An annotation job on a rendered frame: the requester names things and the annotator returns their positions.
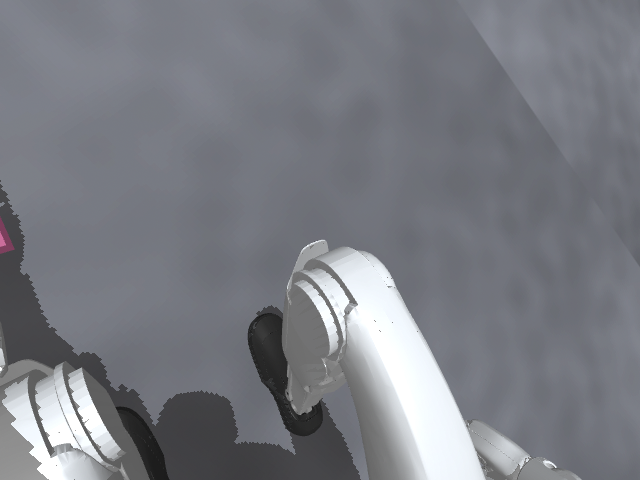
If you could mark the small box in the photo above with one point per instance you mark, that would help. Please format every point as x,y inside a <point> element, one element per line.
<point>5,242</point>

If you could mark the right robot arm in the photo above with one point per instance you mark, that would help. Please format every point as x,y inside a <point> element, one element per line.
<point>540,468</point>

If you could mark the left robot foot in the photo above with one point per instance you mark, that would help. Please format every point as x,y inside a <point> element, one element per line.
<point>149,450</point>

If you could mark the right robot foot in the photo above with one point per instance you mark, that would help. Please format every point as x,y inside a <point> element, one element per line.
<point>265,344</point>

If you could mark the right robot hand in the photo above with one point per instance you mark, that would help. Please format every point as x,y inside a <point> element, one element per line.
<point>502,458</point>

